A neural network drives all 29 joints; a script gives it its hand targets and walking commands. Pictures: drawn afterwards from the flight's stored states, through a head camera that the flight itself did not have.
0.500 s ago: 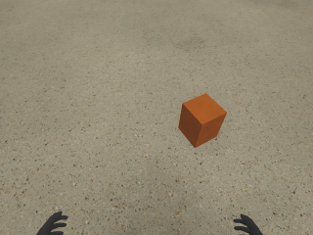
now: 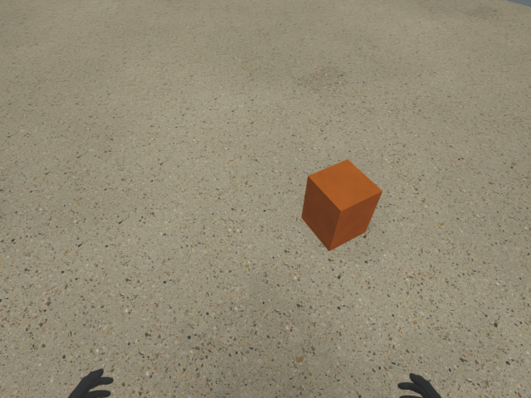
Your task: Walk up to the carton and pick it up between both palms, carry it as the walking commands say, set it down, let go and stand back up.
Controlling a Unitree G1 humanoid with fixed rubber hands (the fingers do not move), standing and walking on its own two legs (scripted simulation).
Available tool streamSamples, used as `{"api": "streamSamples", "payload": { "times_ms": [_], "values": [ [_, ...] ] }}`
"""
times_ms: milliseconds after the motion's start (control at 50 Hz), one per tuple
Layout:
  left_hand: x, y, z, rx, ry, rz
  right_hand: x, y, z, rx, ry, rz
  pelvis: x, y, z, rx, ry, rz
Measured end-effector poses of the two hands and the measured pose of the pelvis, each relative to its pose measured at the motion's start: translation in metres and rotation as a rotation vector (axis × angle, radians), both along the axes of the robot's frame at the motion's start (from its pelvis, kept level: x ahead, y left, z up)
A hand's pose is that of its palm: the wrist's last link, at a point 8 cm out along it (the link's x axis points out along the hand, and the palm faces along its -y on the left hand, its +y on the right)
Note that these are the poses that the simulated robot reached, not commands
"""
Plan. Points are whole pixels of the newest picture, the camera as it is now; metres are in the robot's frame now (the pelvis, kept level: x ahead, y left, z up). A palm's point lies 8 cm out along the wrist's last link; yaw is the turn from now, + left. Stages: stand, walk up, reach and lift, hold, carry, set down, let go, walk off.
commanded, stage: stand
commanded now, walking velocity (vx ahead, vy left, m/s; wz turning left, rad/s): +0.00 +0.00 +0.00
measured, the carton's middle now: (338, 205) +0.97 -0.34 -0.61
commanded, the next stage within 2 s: walk up in 0.32 s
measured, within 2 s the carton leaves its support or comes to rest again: neither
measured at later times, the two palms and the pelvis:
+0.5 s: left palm out of the picture +0.09 +0.30 -0.09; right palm out of the picture +0.08 -0.26 -0.11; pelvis -0.01 +0.00 +0.01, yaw +0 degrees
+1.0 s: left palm out of the picture +0.12 +0.17 -0.08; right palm out of the picture +0.11 -0.34 -0.12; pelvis +0.06 -0.08 +0.02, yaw -8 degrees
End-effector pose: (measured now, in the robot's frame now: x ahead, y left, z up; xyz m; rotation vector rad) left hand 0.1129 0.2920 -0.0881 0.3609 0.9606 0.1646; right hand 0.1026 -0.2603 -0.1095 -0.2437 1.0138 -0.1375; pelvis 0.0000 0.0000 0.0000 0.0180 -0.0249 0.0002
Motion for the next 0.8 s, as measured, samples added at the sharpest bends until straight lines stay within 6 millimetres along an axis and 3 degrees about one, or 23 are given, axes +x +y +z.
{"api": "streamSamples", "payload": {
  "times_ms": [560, 680, 800],
  "values": [
    [-0.028, 0.004, -0.001, -0.039, 0.071, 0.015, -0.031, 0.001, 0.005, -0.011, 0.069, -0.026, -0.014, 0.005, 0.01, -0.009, 0.024, -0.001],
    [-0.017, -0.031, 0.001, -0.096, 0.151, -0.049, -0.047, -0.016, 0.007, 0.001, 0.105, -0.09, -0.012, -0.009, 0.02, -0.007, 0.079, -0.059],
    [0.007, -0.083, -0.008, -0.1, 0.155, -0.095, -0.057, -0.053, -0.009, 0.032, 0.142, -0.137, 0.003, -0.047, 0.011, 0.022, 0.09, -0.11]
  ]
}}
